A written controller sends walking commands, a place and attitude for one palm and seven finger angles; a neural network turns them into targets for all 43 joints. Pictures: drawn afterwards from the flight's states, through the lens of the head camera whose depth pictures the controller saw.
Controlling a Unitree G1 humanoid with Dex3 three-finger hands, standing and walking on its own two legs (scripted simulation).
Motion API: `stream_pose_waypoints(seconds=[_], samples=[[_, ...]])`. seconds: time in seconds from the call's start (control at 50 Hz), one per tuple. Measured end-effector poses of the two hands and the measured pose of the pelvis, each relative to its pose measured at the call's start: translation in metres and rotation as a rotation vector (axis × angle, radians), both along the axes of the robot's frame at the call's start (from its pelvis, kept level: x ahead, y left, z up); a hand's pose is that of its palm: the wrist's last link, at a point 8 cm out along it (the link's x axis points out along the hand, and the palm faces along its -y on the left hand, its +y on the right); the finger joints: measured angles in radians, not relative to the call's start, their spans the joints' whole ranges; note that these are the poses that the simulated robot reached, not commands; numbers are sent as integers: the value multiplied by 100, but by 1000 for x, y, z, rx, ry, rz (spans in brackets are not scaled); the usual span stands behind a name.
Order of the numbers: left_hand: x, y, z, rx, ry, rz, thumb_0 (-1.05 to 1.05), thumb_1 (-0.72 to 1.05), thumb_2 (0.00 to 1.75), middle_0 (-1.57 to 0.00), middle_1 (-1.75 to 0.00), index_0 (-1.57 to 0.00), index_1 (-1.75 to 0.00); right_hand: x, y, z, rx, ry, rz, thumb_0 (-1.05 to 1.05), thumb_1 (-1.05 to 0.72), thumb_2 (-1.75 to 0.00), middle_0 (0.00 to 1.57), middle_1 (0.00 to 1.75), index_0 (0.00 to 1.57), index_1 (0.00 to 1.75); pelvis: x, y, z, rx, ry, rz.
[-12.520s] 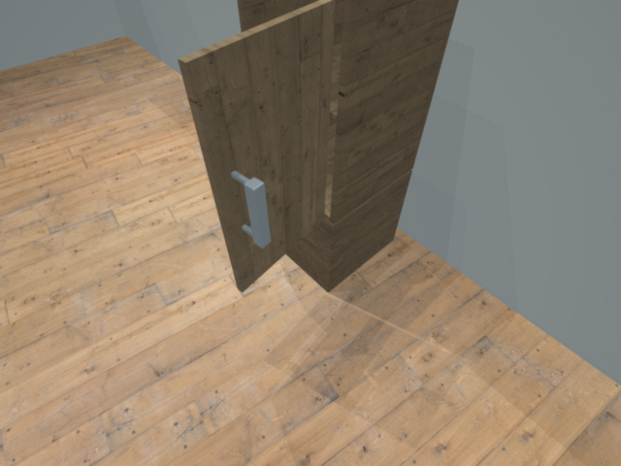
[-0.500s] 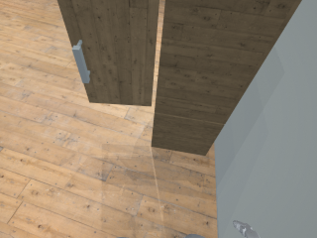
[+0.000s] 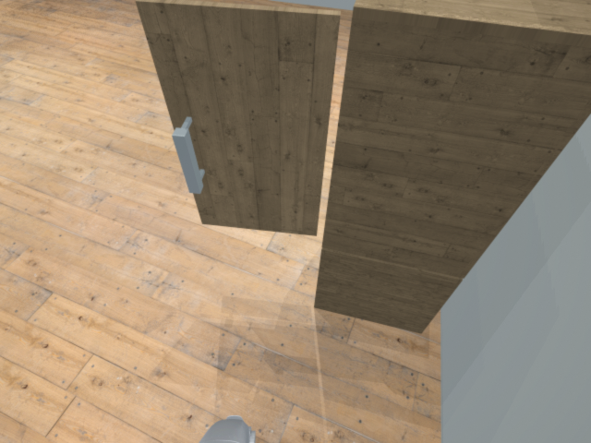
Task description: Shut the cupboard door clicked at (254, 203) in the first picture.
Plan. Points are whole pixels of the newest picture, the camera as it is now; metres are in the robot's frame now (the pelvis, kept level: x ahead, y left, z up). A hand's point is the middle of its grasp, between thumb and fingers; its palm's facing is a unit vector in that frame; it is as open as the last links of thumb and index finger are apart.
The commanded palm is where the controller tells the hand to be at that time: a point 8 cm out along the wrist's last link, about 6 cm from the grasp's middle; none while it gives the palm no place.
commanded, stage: take the last steps up to it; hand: left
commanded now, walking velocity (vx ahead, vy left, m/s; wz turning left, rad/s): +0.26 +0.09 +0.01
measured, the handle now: (192, 156) +0.67 +0.29 -0.06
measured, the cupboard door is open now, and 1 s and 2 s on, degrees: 98 98 98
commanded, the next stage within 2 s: come to a stop and stand still in 0.34 s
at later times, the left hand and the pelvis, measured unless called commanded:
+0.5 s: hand (176, 355) +0.27 +0.23 -0.17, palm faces -0.03 -0.98 -0.21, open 7.4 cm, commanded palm none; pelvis +0.15 +0.06 -0.02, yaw -4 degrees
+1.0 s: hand (152, 376) +0.24 +0.27 -0.19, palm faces -0.01 -0.97 -0.25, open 7.4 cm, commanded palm none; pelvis +0.18 +0.07 -0.02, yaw -4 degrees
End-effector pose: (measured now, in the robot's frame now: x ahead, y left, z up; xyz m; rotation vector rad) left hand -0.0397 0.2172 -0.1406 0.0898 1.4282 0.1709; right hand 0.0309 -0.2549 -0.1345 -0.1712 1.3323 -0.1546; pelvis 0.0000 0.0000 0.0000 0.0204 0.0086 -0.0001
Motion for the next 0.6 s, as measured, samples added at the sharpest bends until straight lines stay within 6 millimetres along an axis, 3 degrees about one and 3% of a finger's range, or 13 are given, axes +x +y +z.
stream_pose_waypoints(seconds=[0.1, 0.14, 0.18, 0.22, 0.3, 0.38, 0.44, 0.52, 0.6], samples=[[6, 31, -23, -23, 91, 57, 1, 91, 90, -20, -30, -20, -30, 75, 37, -11, -24, -83, 79, 1, -91, -90, 20, 30, 19, 30, 42, 34, -20, -26, 2, 14], [19, 46, -31, -21, 121, 49, 1, 91, 90, -20, -30, -20, -30, 97, 53, -13, -33, -130, 78, 1, -91, -90, 20, 30, 19, 30, 53, 43, -25, -18, -5, 11], [44, 59, -32, -7, 109, 25, 1, 91, 90, -20, -30, -20, -30, 109, 68, -10, -27, -156, 66, 1, -91, -90, 20, 30, 19, 30, 64, 49, -23, -11, -11, -8], [79, 70, -28, 7, 59, -4, 1, 91, 90, -20, -30, -19, -30, 114, 80, -8, -13, -163, 49, 1, -91, -90, 20, 30, 19, 30, 74, 53, -18, -8, -14, -23], [158, 82, -14, 29, -84, -60, 1, 91, 90, -20, -30, -19, -29, 115, 86, -5, -19, -149, -2, 0, -95, -90, 20, 30, 20, 30, 94, 62, -9, 0, -19, -43], [230, 80, 0, 42, -221, -106, 1, 92, 90, -20, -30, -19, -29, 106, 90, -12, 8, -73, -29, 0, -94, -90, 20, 30, 20, 30, 116, 65, -7, 10, -23, -49], [273, 73, 6, 47, -289, -138, 0, 91, 90, -20, -30, -19, -29, 98, 92, -21, 34, -7, -58, 0, -93, -90, 20, 30, 20, 30, 134, 62, -10, 18, -28, -53], [307, 60, 2, 54, -324, -162, 0, 91, 90, -20, -30, -19, -29, 97, 91, -35, 62, 69, -98, 1, -92, -90, 20, 30, 20, 30, 160, 55, -18, 11, -30, -58], [313, 52, -1, 34, -272, -168, 0, 91, 90, -20, -30, -19, -30, 110, 94, -28, 58, 107, -122, 1, -91, -90, 20, 30, 19, 30, 176, 54, -12, -11, -20, -45]])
